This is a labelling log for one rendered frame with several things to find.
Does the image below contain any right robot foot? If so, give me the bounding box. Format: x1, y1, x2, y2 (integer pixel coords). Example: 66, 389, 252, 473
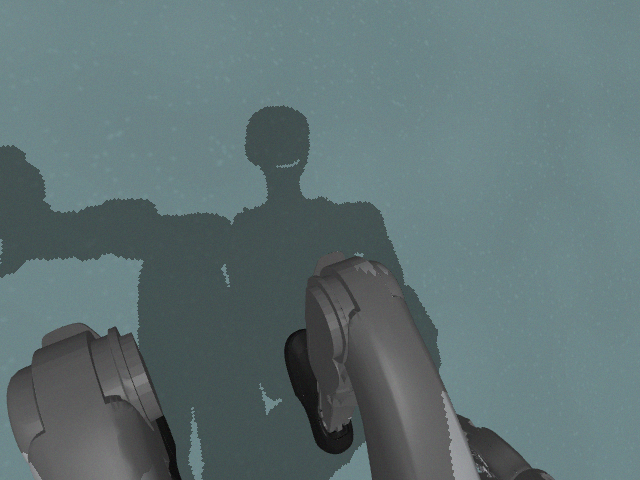
284, 329, 353, 454

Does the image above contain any left robot foot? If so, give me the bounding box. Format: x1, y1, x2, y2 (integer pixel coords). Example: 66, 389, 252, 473
156, 415, 182, 480

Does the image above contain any right robot hand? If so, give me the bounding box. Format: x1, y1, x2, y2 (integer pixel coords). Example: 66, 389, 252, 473
456, 414, 533, 480

